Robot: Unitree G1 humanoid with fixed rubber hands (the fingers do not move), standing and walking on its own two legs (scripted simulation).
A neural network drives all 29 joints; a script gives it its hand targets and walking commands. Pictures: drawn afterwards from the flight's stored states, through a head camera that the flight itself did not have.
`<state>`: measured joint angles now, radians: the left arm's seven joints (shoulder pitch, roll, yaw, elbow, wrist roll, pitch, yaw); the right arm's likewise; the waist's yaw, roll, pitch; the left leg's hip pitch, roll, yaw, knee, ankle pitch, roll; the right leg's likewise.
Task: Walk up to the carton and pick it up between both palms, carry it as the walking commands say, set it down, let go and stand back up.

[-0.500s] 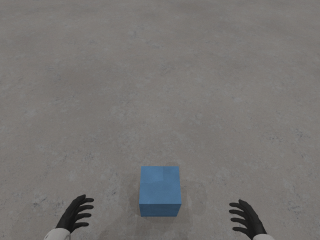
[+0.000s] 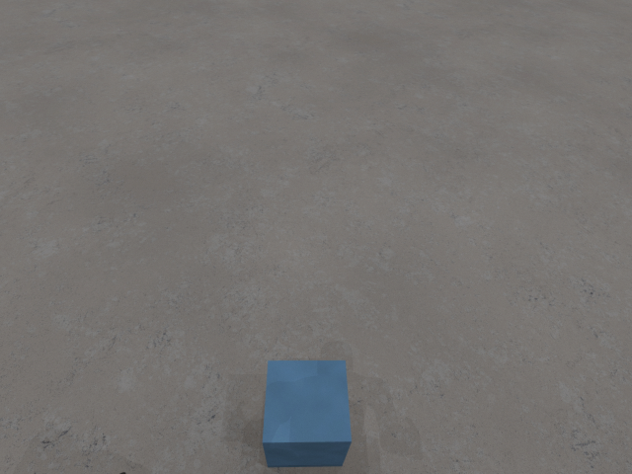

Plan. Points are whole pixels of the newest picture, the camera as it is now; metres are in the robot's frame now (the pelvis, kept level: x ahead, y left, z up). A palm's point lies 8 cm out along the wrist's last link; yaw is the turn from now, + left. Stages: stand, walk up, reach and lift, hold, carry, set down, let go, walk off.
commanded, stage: stand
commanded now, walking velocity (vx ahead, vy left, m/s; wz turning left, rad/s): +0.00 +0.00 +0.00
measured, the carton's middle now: (305, 414) +0.40 +0.01 -0.64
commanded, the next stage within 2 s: none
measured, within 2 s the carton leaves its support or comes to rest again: neither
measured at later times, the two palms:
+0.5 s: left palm out of the picture -0.03 +0.24 -0.13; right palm out of the picture -0.02 -0.25 -0.14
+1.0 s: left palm out of the picture -0.07 +0.21 -0.13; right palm out of the picture -0.07 -0.23 -0.14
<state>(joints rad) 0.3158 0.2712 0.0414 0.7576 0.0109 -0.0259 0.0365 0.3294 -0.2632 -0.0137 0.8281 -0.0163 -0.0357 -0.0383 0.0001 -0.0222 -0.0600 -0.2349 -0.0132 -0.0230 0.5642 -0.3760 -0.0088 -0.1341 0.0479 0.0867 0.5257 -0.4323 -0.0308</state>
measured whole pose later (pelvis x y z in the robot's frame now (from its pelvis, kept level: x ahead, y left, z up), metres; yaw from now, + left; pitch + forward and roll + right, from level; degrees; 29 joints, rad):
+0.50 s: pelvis +0.00 -0.01 +0.00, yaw +0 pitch +0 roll +1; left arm 0.40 0.22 -0.01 0.99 0.01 0.00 0.05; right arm 0.33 -0.21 0.03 1.07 -0.01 0.02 -0.05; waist 0.00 -0.02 0.01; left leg -0.17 0.00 -0.03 0.53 -0.36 -0.02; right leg -0.07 0.06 0.08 0.49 -0.41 -0.04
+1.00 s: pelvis -0.02 -0.01 +0.01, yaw +0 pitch -1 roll +0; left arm 0.40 0.17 -0.03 1.10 0.01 -0.01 0.06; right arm 0.31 -0.17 0.05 1.20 -0.01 0.02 -0.05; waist -0.01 -0.01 0.03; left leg -0.16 0.01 -0.03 0.50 -0.31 -0.03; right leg -0.06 0.07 0.08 0.46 -0.37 -0.05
